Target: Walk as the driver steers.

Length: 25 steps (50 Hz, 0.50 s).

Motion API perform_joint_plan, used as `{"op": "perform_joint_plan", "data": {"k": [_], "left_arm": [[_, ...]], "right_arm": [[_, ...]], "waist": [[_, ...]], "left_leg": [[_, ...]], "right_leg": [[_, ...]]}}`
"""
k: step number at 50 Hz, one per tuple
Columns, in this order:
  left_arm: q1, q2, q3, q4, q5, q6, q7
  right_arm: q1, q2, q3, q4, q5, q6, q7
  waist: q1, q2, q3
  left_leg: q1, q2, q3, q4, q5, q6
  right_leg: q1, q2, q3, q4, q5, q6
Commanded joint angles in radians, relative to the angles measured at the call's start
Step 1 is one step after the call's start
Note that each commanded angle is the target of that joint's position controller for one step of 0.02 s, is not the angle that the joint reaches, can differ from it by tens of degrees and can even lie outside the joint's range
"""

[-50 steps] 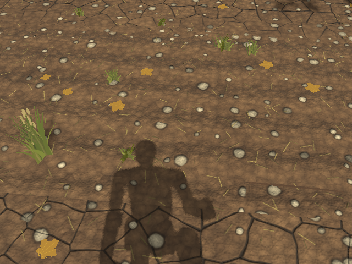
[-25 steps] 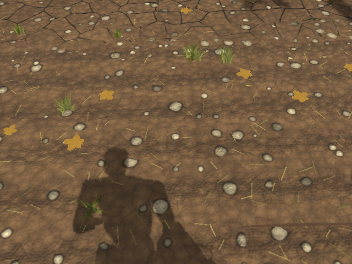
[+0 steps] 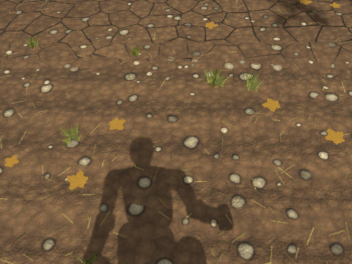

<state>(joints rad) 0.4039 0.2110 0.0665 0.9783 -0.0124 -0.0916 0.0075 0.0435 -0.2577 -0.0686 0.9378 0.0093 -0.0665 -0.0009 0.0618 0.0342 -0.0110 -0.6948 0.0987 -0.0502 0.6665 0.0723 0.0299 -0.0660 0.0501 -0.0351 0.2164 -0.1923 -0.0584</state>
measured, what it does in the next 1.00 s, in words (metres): walks ahead: left foot, then right foot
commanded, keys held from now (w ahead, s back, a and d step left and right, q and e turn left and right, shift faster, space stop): w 1.00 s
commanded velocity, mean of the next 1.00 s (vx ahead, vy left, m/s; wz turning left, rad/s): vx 0.50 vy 0.00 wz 0.00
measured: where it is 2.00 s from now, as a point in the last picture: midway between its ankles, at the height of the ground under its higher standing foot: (188, 136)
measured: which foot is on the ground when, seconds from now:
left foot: up 0.00-0.16, down 0.18-0.76, up 0.78-1.00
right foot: down 0.00-0.20, up 0.22-0.72, down 0.74-1.00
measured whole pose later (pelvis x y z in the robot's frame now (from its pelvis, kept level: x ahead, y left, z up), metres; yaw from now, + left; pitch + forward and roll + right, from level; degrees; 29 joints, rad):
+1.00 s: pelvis +0.57 +0.01 +0.00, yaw +0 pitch +0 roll -1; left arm 0.28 0.22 0.06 1.00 0.00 -0.10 -0.02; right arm 0.14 -0.26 -0.08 0.98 0.02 -0.07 -0.01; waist 0.03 0.03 0.02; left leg -0.61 0.12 -0.03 1.00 -0.22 0.04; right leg -0.16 0.06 -0.07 0.29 -0.14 -0.08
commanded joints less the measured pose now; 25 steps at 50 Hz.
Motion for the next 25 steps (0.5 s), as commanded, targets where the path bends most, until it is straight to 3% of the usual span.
{"op": "perform_joint_plan", "data": {"k": [1, 4, 6, 8, 9, 10, 11, 12, 13, 14, 15, 16, 17, 19, 21, 25], "left_arm": [[0.019, 0.148, 0.030, -0.019, -0.006, -0.013, 0.005], [0.053, 0.153, 0.036, 0.017, -0.010, 0.000, 0.008], [0.050, 0.161, 0.043, 0.029, -0.012, 0.009, 0.014], [0.014, 0.180, 0.049, 0.028, -0.013, 0.017, 0.016], [-0.007, 0.162, 0.041, 0.021, -0.012, 0.020, 0.015], [-0.019, 0.135, 0.026, -0.005, 0.003, 0.020, 0.014], [0.093, 0.003, -0.012, -0.013, 0.002, -0.001, 0.001], [0.050, 0.083, 0.005, -0.001, -0.018, -0.026, -0.004], [-0.046, 0.144, 0.022, -0.030, -0.038, -0.042, -0.005], [-0.100, 0.151, 0.024, -0.040, -0.036, -0.046, 0.002], [-0.138, 0.146, 0.032, -0.046, -0.019, -0.043, 0.010], [-0.128, 0.132, 0.038, -0.044, -0.011, -0.030, 0.013], [-0.109, 0.102, 0.037, -0.040, -0.011, -0.018, 0.015], [-0.122, 0.071, 0.035, -0.047, -0.009, 0.001, 0.017], [-0.205, 0.078, 0.037, -0.077, -0.001, 0.009, 0.018], [-0.348, 0.063, 0.026, -0.116, 0.001, 0.005, 0.005]], "right_arm": [[-0.129, -0.027, 0.004, -0.072, 0.007, -0.014, 0.014], [-0.194, -0.034, 0.009, -0.102, 0.014, -0.021, 0.027], [-0.188, -0.052, 0.005, -0.108, 0.017, -0.030, 0.038], [-0.075, -0.092, -0.017, -0.079, 0.016, -0.038, 0.035], [0.092, -0.137, -0.042, -0.025, 0.013, -0.038, 0.031], [0.289, -0.207, -0.065, 0.018, 0.000, -0.037, 0.024], [0.382, -0.264, -0.075, 0.046, -0.003, -0.028, 0.025], [0.369, -0.176, -0.047, 0.046, 0.007, -0.024, 0.025], [0.271, -0.127, -0.032, 0.025, 0.009, -0.027, 0.021], [0.191, -0.106, -0.025, 0.001, -0.001, -0.031, 0.021], [0.144, -0.082, -0.019, -0.002, -0.012, -0.035, 0.025], [0.129, -0.050, -0.008, 0.002, -0.020, -0.040, 0.028], [0.142, -0.042, -0.006, 0.014, -0.020, -0.041, 0.030], [0.176, -0.065, -0.009, 0.034, -0.010, -0.043, 0.022], [0.209, -0.097, -0.015, 0.046, -0.009, -0.041, 0.007], [0.254, -0.108, -0.013, 0.057, -0.006, -0.034, -0.007]], "waist": [[-0.002, -0.102, 0.068], [0.012, -0.106, 0.102], [-0.004, -0.119, 0.095], [-0.075, -0.148, 0.024], [-0.151, -0.135, -0.073], [-0.219, -0.045, -0.222], [-0.162, 0.231, -0.349], [-0.183, 0.178, -0.350], [-0.171, 0.142, -0.208], [-0.141, 0.062, -0.138], [-0.114, 0.020, -0.077], [-0.081, 0.027, -0.064], [-0.066, 0.038, -0.058], [-0.053, 0.035, -0.022], [-0.063, 0.018, 0.016], [-0.093, 0.022, 0.048]], "left_leg": [[0.036, -0.025, 0.035, -0.094, 0.068, -0.005], [0.009, -0.029, 0.036, -0.152, -0.002, 0.014], [0.046, -0.039, 0.047, -0.186, -0.080, 0.039], [0.238, -0.091, 0.095, -0.206, -0.137, 0.072], [0.470, -0.109, 0.107, -0.202, -0.121, 0.101], [0.796, 0.059, -0.085, -0.167, -0.116, 0.166], [1.126, 0.283, -0.560, -0.286, -0.331, 0.323], [1.118, 0.276, -0.660, -0.365, -0.429, 0.305], [1.001, 0.241, -0.500, -0.375, -0.372, 0.258], [0.858, 0.205, -0.378, -0.395, -0.259, 0.230], [0.725, 0.173, -0.298, -0.423, -0.160, 0.218], [0.652, 0.144, -0.240, -0.449, -0.099, 0.207], [0.611, 0.135, -0.214, -0.471, -0.074, 0.210], [0.566, 0.132, -0.169, -0.510, -0.047, 0.218], [0.563, 0.133, -0.140, -0.537, -0.017, 0.219], [0.555, 0.078, -0.043, -0.555, 0.011, 0.172]], "right_leg": [[-0.029, -0.253, 0.119, -0.096, 0.153, -0.127], [0.074, -0.292, 0.121, -0.055, 0.197, -0.122], [0.129, -0.317, 0.124, -0.007, 0.289, -0.109], [0.139, -0.302, 0.100, 0.123, 0.587, -0.085], [0.081, -0.253, 0.062, 0.300, 0.685, -0.059], [-0.135, -0.194, 0.020, 0.599, 0.450, -0.023], [-0.544, -0.004, 0.025, 0.968, -0.209, 0.049], [-0.653, -0.027, 0.168, 1.111, -0.366, 0.029], [-0.727, -0.081, 0.155, 1.129, -0.291, 0.011], [-0.689, -0.135, 0.126, 1.089, -0.198, 0.006], [-0.647, -0.164, 0.110, 1.025, -0.139, 0.008], [-0.585, -0.189, 0.115, 0.985, -0.104, 0.005], [-0.549, -0.195, 0.112, 0.957, -0.090, 0.005], [-0.560, -0.209, 0.100, 0.880, -0.065, 0.016], [-0.621, -0.211, 0.090, 0.770, 0.025, 0.037], [-0.599, -0.178, 0.058, 0.513, 0.250, 0.045]]}}
Velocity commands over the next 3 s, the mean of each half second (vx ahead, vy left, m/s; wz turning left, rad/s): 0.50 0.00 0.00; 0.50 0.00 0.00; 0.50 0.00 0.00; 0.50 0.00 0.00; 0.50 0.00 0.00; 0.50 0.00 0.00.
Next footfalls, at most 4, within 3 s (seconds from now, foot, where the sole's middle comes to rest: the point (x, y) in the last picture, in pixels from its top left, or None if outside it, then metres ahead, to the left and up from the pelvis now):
0.18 left None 0.30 0.15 -0.79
0.74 right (218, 233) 0.62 -0.07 -0.79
1.30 left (162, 168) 0.93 0.17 -0.79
1.88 right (212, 117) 1.25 -0.05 -0.79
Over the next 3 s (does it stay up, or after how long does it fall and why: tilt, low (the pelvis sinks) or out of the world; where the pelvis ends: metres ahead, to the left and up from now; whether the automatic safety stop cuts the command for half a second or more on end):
stays up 1.72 0.06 -0.03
